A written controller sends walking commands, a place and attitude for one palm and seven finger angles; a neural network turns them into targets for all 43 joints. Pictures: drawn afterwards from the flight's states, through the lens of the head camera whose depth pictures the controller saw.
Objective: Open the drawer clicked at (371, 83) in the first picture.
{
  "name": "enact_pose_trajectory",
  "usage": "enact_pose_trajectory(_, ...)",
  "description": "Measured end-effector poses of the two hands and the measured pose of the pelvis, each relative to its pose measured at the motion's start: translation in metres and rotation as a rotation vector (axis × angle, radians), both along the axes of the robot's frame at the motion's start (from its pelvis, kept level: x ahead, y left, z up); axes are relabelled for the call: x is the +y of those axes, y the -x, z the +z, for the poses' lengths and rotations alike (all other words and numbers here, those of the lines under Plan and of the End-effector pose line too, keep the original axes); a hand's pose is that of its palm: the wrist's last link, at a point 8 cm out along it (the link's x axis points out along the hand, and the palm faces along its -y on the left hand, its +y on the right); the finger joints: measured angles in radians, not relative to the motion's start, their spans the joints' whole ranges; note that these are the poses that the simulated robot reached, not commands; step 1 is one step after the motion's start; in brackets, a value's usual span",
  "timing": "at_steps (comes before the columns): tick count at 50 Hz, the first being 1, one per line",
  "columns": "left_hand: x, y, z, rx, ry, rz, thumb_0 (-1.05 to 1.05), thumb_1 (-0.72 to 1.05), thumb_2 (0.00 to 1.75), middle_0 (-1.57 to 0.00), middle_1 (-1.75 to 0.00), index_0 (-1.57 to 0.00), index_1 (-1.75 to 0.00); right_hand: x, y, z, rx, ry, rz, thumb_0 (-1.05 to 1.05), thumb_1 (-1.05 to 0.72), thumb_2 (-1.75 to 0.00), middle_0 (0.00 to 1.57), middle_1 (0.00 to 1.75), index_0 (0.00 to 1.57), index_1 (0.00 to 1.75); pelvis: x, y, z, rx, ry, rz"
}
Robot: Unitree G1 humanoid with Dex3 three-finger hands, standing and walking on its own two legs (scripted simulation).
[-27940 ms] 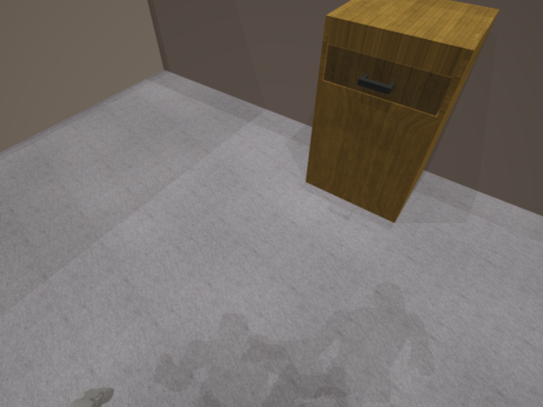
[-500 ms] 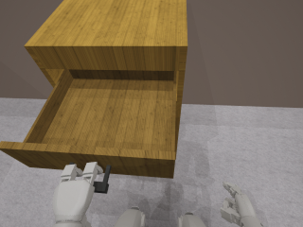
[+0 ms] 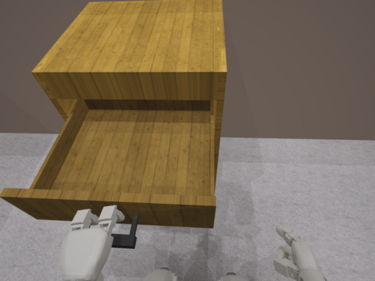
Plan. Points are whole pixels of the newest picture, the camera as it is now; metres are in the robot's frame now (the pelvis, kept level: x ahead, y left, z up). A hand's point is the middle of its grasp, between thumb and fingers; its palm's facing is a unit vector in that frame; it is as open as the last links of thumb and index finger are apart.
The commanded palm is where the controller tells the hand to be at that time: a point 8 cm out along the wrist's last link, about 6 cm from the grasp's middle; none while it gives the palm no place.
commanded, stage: lift the hand off the handle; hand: left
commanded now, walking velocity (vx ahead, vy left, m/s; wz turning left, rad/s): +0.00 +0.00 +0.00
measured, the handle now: (109, 229) +0.23 +0.20 -0.03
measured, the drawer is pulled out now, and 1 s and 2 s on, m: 0.30 0.30 0.30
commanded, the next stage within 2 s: draw the hand back to the body in 1.88 s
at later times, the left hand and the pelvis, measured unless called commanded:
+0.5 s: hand (96, 246) +0.19 +0.20 +0.01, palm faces +0.01 -0.16 -0.99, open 13.7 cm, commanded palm +0.17 +0.19 +0.08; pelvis +0.01 +0.01 +0.02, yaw +0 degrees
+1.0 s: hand (89, 234) +0.20 +0.20 +0.05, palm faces +0.05 -0.16 -0.99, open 13.8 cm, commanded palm +0.17 +0.19 +0.11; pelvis +0.02 +0.00 +0.03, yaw -1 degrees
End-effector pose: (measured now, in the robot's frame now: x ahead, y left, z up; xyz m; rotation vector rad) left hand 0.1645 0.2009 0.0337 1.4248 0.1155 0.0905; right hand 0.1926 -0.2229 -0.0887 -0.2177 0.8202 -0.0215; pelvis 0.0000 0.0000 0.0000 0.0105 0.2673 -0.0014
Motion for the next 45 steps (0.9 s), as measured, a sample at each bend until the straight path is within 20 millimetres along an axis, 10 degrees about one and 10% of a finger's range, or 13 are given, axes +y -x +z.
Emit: enact_pose_trajectory(45, 0.003, -0.006, 0.066, -0.052, 0.012, 0.002, -0.01, -0.49, 0.30, -0.32, -1.20, -0.34, -1.21, 0.013, -0.022, 0.036, -0.048, -0.062, 0.041, 0.01, -0.91, -0.90, 0.20, 0.30, 0.20, 0.30, 0.003, -0.016, 0.029, -0.085, -0.001, -0.012)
